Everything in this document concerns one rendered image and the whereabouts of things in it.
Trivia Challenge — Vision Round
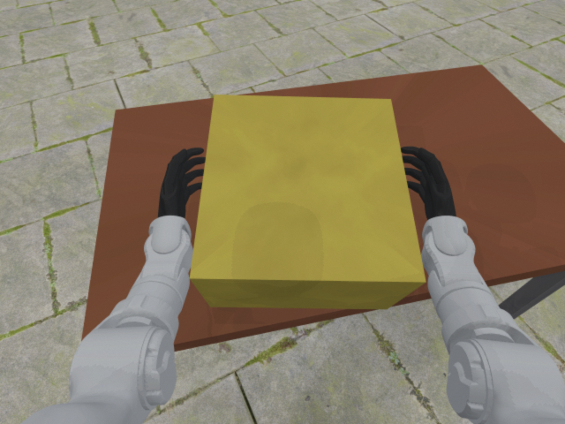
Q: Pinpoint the table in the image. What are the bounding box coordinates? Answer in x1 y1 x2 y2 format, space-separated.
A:
81 64 565 352

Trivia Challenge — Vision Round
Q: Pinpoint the carton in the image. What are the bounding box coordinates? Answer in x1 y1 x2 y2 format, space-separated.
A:
190 95 426 309

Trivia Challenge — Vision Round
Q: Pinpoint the right robot hand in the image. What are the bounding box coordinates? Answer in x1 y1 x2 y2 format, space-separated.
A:
401 147 456 220

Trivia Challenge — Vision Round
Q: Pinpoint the right robot upper arm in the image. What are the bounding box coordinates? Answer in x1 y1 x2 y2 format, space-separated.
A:
446 338 565 424

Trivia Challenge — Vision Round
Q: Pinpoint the left robot upper arm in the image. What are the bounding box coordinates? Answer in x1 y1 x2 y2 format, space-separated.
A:
20 326 177 424

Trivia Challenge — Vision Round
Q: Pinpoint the left robot hand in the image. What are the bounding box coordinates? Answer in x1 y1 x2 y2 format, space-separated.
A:
158 148 206 218

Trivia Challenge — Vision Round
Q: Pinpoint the robot left forearm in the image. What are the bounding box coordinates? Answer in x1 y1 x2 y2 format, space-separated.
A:
69 216 193 398

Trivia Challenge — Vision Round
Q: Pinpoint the robot right forearm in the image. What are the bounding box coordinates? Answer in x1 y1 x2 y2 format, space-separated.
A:
421 216 565 393

